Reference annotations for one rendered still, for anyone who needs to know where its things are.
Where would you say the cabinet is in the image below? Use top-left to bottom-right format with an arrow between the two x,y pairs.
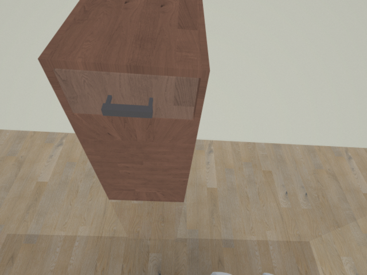
38,0 -> 210,202

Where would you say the drawer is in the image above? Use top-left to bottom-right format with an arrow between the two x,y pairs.
53,68 -> 199,120

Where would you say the handle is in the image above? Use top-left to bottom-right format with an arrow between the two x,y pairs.
101,95 -> 153,119

